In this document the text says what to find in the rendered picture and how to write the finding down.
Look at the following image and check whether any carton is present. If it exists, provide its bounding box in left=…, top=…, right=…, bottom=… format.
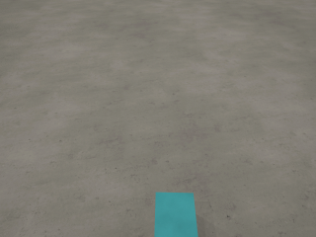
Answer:
left=154, top=192, right=198, bottom=237

